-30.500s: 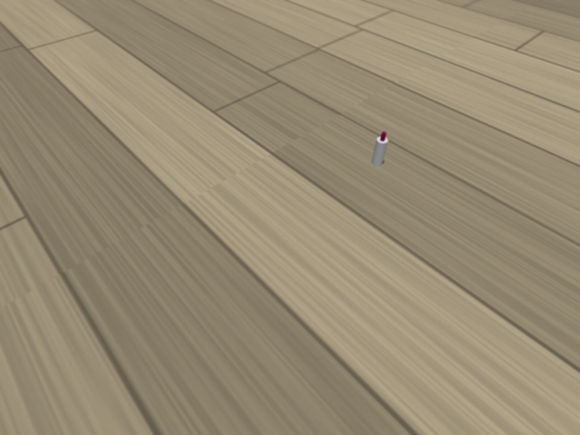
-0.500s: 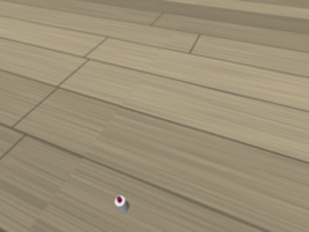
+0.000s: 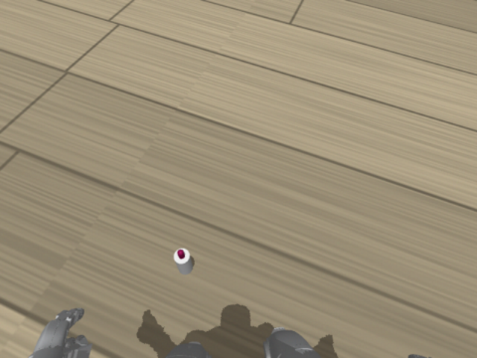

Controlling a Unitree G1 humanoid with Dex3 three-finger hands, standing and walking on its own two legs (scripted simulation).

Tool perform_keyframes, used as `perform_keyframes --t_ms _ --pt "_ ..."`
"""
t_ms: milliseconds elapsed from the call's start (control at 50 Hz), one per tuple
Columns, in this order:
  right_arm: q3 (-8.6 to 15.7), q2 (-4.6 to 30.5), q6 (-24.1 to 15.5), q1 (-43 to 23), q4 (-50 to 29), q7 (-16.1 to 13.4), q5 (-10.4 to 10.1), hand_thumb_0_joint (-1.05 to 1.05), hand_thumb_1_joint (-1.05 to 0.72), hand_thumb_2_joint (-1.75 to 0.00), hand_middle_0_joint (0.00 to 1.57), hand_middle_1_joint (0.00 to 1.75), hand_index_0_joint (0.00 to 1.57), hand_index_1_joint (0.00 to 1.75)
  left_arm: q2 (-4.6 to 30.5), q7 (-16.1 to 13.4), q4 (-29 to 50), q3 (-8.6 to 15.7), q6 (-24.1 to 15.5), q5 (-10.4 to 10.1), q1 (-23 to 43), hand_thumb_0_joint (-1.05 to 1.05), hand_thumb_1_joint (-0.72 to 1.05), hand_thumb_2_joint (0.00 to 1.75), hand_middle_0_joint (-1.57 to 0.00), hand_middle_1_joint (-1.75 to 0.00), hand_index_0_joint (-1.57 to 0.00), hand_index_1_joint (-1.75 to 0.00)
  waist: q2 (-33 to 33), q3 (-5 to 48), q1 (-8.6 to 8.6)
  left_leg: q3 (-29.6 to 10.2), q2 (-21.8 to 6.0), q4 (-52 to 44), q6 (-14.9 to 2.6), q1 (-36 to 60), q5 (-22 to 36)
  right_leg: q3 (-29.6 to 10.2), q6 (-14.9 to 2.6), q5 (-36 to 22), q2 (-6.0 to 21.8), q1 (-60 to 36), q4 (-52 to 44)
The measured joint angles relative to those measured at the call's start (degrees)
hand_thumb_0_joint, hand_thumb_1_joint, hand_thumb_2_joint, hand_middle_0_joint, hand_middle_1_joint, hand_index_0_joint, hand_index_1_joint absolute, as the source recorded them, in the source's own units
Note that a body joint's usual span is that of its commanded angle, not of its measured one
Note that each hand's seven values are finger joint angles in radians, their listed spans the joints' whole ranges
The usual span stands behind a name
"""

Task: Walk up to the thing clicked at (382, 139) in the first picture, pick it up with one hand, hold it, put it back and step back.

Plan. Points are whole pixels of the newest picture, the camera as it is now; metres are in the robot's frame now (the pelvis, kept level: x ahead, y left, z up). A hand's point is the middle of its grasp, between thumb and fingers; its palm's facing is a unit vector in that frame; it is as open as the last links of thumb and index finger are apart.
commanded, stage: step back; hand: left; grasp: from the side
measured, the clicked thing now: (183, 260) +0.46 +0.18 -0.66
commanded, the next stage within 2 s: none
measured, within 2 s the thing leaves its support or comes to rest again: neither
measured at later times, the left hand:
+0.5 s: hand out of the picture +0.00 +0.25 -0.14, palm faces -0.07 -0.91 -0.40, open 7.4 cm
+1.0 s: hand out of the picture -0.14 +0.25 -0.15, palm faces -0.10 -0.91 -0.40, open 7.4 cm
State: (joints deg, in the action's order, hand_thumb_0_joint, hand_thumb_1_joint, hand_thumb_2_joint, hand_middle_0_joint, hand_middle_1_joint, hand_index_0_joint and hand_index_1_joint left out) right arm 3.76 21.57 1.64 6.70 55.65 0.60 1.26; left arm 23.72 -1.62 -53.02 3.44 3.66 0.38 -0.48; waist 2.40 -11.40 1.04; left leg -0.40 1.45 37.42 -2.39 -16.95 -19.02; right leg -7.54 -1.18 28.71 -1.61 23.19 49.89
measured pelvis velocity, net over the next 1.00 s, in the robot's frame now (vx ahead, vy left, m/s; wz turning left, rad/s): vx -0.26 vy -0.02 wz -0.10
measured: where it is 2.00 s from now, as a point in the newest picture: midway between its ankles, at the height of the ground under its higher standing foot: outside the picture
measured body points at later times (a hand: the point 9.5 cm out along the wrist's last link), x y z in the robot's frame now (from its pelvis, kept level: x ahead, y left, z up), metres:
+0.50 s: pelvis -0.10 -0.01 +0.00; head -0.04 -0.03 +0.45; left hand +0.01 +0.29 -0.11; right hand -0.02 -0.33 -0.12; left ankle -0.11 +0.11 -0.65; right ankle -0.09 -0.13 -0.72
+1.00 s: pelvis -0.26 -0.02 -0.01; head -0.19 -0.01 +0.44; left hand -0.14 +0.30 -0.13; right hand -0.14 -0.34 -0.11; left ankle -0.15 +0.11 -0.72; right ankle -0.30 -0.15 -0.71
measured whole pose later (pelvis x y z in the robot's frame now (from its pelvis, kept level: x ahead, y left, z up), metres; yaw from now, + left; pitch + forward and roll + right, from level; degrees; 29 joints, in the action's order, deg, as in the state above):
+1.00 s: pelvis -0.26 -0.02 -0.01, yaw -6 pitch -2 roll -1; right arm 2.6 21.7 1.2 5.6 45.9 -0.7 1.9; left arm 22.9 0.0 -47.7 5.0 3.2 1.2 -10.6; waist 0.5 -10.6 -0.9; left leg 0.9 -3.5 36.8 0.3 -23.9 -10.9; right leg -4.4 0.3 25.5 -1.6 15.2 44.6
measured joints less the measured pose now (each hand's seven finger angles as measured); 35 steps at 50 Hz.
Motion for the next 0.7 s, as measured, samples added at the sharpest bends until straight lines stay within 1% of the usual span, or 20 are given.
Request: perform_keyframes --t_ms 20,60,100,140,200,260,320,340,360,400,440,480,520,580,600,620,640,660,680,700 --pt "-0.15 -0.46 0.06 0.29 -0.30 -0.13 0.09 0.00 -0.90 -0.89 0.20 0.30 0.20 0.30 0.14 -0.25 0.42 0.00 0.09 -0.06 0.26 0.00 0.91 0.90 -0.21 -0.30 -0.20 -0.30 0.10 -0.35 0.21 -0.23 -0.17 -0.67 -0.06 -0.03 0.74 -1.30 -0.34 1.64 -1.83 1.24 4.71" --pt "-0.40 -1.15 0.26 0.69 -1.02 -0.58 0.30 0.00 -0.90 -0.89 0.20 0.30 0.21 0.30 0.23 -0.36 1.31 -0.15 0.02 -0.32 -0.02 0.00 0.91 0.90 -0.21 -0.30 -0.20 -0.30 0.22 -0.44 0.29 -0.12 -0.53 -2.29 -0.21 -0.21 2.27 -2.18 -0.45 1.44 -4.13 3.31 12.12" --pt "-0.44 -1.47 0.20 0.86 -2.14 -1.00 0.31 0.00 -0.90 -0.89 0.20 0.30 0.21 0.30 0.02 -0.21 2.02 -0.25 -0.19 -0.23 -0.96 0.00 0.91 0.90 -0.21 -0.30 -0.20 -0.30 0.06 -0.49 0.27 0.32 -0.85 -3.19 -0.35 -0.49 3.29 -1.92 0.09 0.70 -4.89 3.81 15.79" --pt "-0.39 -1.60 -0.07 0.86 -3.42 -1.30 0.25 0.00 -0.90 -0.89 0.20 0.30 0.21 0.30 -0.37 -0.04 2.44 -0.23 -0.24 -0.01 -2.17 0.00 0.91 0.90 -0.21 -0.30 -0.20 -0.30 -0.29 -0.62 0.35 0.81 -1.14 -3.35 -0.51 -0.87 3.87 -1.38 0.93 0.88 -4.75 2.81 15.95" --pt "-0.48 -1.68 -0.51 0.61 -5.26 -1.54 0.24 0.00 -0.90 -0.89 0.20 0.30 0.21 0.30 -0.85 0.31 2.83 -0.06 -0.18 0.30 -3.98 0.00 0.91 0.90 -0.21 -0.30 -0.20 -0.30 -0.69 -0.79 0.32 1.82 -1.61 -2.70 -0.58 -1.82 4.35 -0.29 1.84 1.50 -3.57 0.05 11.33" --pt "-0.75 -1.24 -0.49 0.25 -6.56 -1.45 0.31 0.00 -0.90 -0.89 0.20 0.30 0.21 0.30 -1.39 0.74 2.96 0.17 -0.41 0.54 -5.37 0.00 0.91 0.90 -0.21 -0.30 -0.20 -0.30 -1.40 -0.73 0.05 2.75 -2.31 -0.94 -0.19 -3.50 4.46 2.08 1.78 0.34 -1.63 -3.58 2.25" --pt "-1.00 -0.45 0.15 -0.16 -6.91 -1.22 -0.01 0.00 -0.90 -0.89 0.20 0.30 0.21 0.30 -1.81 1.17 2.76 0.49 -1.24 1.02 -6.86 0.00 0.91 0.90 -0.21 -0.30 -0.21 -0.30 -2.32 0.10 -0.48 3.34 -3.14 2.58 0.73 -6.21 3.81 4.22 0.66 -6.36 -0.39 -8.86 -11.42" --pt "-0.92 0.11 0.43 -0.61 -6.59 -1.19 -0.26 0.00 -0.90 -0.89 0.20 0.30 0.21 0.30 -2.50 1.15 2.43 0.64 -1.51 1.37 -7.03 0.00 0.91 0.90 -0.21 -0.30 -0.21 -0.30 -3.93 -0.19 -0.38 2.59 -4.14 3.88 1.13 -6.90 3.63 4.96 0.58 -7.10 -1.35 -9.30 -12.40" --pt "-0.79 0.39 0.79 -0.86 -6.16 -1.23 -0.53 0.00 -0.90 -0.89 0.20 0.30 0.21 0.30 -3.03 1.35 2.41 0.57 -1.63 1.48 -7.46 0.00 0.91 0.90 -0.21 -0.30 -0.21 -0.30 -4.97 -0.22 -0.09 0.91 -3.77 5.23 1.23 -7.56 1.64 5.62 0.48 -7.33 -1.81 -9.12 -12.15" --pt "-0.62 0.21 1.49 -0.82 -5.30 -1.52 -0.67 0.00 -0.90 -0.89 0.20 0.30 0.21 0.30 -3.28 1.75 2.93 0.21 -1.69 1.67 -8.64 0.00 0.90 0.90 -0.21 -0.30 -0.21 -0.30 -4.26 0.41 -0.87 -2.61 0.22 13.89 1.53 -9.58 -7.13 4.96 0.02 -7.74 -0.85 -8.09 -11.38" --pt "-0.63 0.48 1.56 -0.08 -4.99 -1.54 -1.13 0.00 -0.90 -0.89 0.20 0.30 0.21 0.30 -3.75 1.55 3.35 0.06 -1.52 1.44 -9.24 0.00 0.90 0.90 -0.21 -0.30 -0.21 -0.30 -3.80 0.95 -1.58 -5.11 3.61 23.03 1.81 -10.73 -9.24 4.36 -0.10 -9.23 0.20 -7.89 -12.68" --pt "-0.81 0.87 1.14 1.00 -4.95 -1.66 -1.56 0.00 -0.90 -0.89 0.20 0.30 0.21 0.30 -4.02 1.23 4.04 0.12 -1.22 1.50 -9.28 0.01 0.90 0.90 -0.21 -0.30 -0.21 -0.30 -3.58 1.62 -1.75 -5.90 5.06 26.88 2.31 -10.32 -9.27 4.40 0.05 -10.83 1.08 -7.34 -14.15" --pt "-1.04 1.23 0.81 2.12 -5.00 -1.76 -1.64 0.00 -0.90 -0.89 0.20 0.30 0.21 0.30 -3.92 0.93 5.21 0.23 -1.13 1.59 -8.88 0.01 0.90 0.90 -0.21 -0.30 -0.21 -0.30 -3.36 1.98 -1.77 -5.64 4.77 25.01 2.81 -8.21 -9.62 4.82 0.32 -12.02 1.70 -6.43 -14.85" --pt "-1.06 1.48 0.75 3.18 -4.87 -1.79 -1.22 0.00 -0.90 -0.89 0.20 0.30 0.21 0.30 -3.30 0.66 7.43 0.26 -1.24 1.68 -7.82 0.01 0.90 0.90 -0.21 -0.30 -0.21 -0.30 -2.99 1.80 -1.54 -3.93 2.60 14.22 2.78 -3.08 -9.64 5.98 1.05 -12.93 2.37 -4.61 -14.15" --pt "-0.98 1.45 0.61 3.40 -4.81 -1.72 -0.97 0.00 -0.90 -0.89 0.20 0.30 0.21 0.30 -2.91 0.68 8.10 0.21 -1.21 1.54 -7.40 0.01 0.90 0.90 -0.21 -0.30 -0.21 -0.30 -2.75 1.66 -1.33 -3.09 1.74 9.06 2.50 -1.05 -8.14 6.44 1.32 -12.91 2.61 -3.78 -13.27" --pt "-0.85 1.41 0.35 3.63 -4.80 -1.63 -0.72 0.00 -0.90 -0.89 0.20 0.30 0.21 0.30 -2.47 0.76 8.66 0.12 -1.05 1.30 -6.97 0.01 0.90 0.90 -0.21 -0.30 -0.21 -0.30 -2.49 1.50 -1.05 -2.20 0.98 2.96 2.23 1.28 -4.50 6.90 1.64 -12.67 2.88 -2.82 -11.95" --pt "-0.55 1.04 0.05 3.57 -4.58 -1.59 -0.35 0.00 -0.90 -0.89 0.20 0.30 0.21 0.30 -1.89 0.83 8.97 0.10 -0.83 1.10 -6.30 0.01 0.90 0.90 -0.21 -0.30 -0.21 -0.30 -1.53 0.99 -0.91 -1.58 1.24 -0.37 1.50 2.44 -1.29 6.89 2.01 -12.32 3.60 -1.86 -10.32" --pt "-0.41 0.31 -0.04 3.24 -4.33 -1.47 0.15 0.00 -0.90 -0.89 0.20 0.30 0.21 0.30 -1.31 0.84 8.96 0.27 -0.53 0.89 -5.61 0.00 0.90 0.90 -0.21 -0.30 -0.21 -0.30 0.04 0.13 -1.37 -0.74 2.04 -0.43 1.02 2.50 -0.69 5.33 1.39 -11.83 3.82 -1.04 -8.57" --pt "-0.59 -0.07 -0.04 3.13 -4.41 -1.12 0.42 0.00 -0.90 -0.89 0.20 0.30 0.20 0.30 -1.14 0.66 8.66 0.44 -0.22 0.75 -5.31 0.00 0.90 0.90 -0.21 -0.30 -0.21 -0.30 0.51 -0.15 -1.47 -0.47 2.02 0.15 0.70 1.99 -0.66 3.46 0.91 -7.11 2.50 -0.02 -5.49" --pt "-0.77 -0.29 -0.15 3.06 -4.57 -0.78 0.58 0.00 -0.90 -0.89 0.20 0.30 0.21 0.30 -1.15 0.40 8.15 0.57 0.08 0.77 -5.22 0.00 0.90 0.90 -0.21 -0.30 -0.21 -0.30 0.22 -0.11 -1.13 -0.76 1.44 0.45 0.50 1.41 -0.45 1.84 0.61 -2.29 0.30 1.17 -0.89"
